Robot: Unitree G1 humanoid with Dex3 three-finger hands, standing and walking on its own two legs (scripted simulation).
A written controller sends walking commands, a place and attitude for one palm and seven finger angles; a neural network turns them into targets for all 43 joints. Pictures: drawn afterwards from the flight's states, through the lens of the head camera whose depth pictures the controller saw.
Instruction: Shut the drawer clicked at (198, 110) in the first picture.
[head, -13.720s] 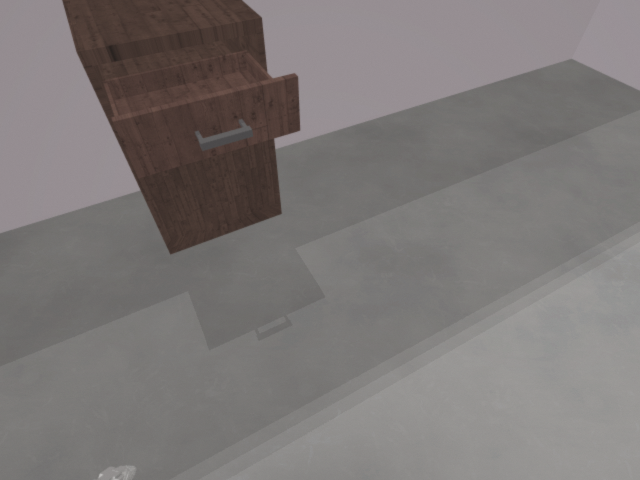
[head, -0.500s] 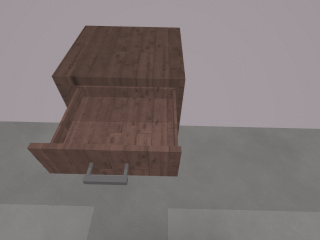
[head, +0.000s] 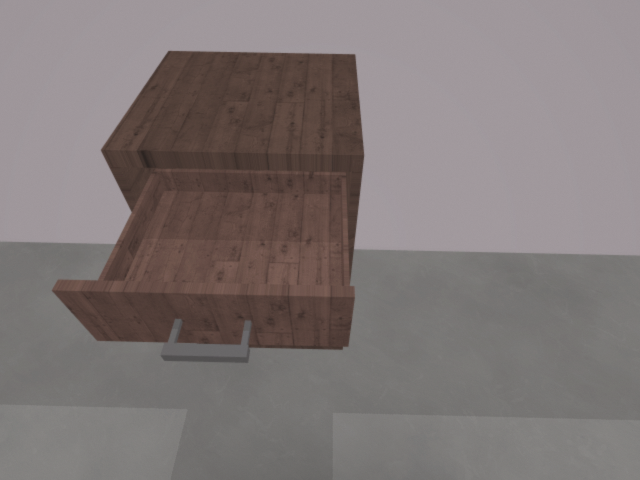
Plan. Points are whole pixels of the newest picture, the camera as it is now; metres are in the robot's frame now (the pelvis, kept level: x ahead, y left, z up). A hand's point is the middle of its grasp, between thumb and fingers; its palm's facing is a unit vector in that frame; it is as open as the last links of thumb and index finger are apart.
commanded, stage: look again from close up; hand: left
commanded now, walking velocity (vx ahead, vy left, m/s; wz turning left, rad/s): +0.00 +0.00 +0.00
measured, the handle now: (209, 339) +0.33 +0.20 -0.09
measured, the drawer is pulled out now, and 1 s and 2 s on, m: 0.29 0.29 0.29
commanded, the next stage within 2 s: raise the hand and make a fist in 0.22 s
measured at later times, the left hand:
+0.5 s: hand (173, 462) +0.15 +0.19 -0.05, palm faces +0.27 -0.95 -0.17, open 7.0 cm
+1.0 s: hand (198, 456) +0.15 +0.15 -0.01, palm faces +0.01 -1.00 -0.06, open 4.6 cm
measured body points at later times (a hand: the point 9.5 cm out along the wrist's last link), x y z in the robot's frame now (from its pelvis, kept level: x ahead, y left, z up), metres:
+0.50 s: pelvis -0.01 +0.00 -0.01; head -0.02 -0.03 +0.44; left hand +0.14 +0.24 -0.03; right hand +0.07 -0.25 -0.14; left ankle -0.03 +0.11 -0.74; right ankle +0.02 -0.10 -0.74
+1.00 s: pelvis -0.04 -0.01 -0.10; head +0.04 -0.01 +0.34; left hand +0.15 +0.20 -0.01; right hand +0.21 -0.18 -0.17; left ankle -0.03 +0.11 -0.74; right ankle +0.02 -0.10 -0.74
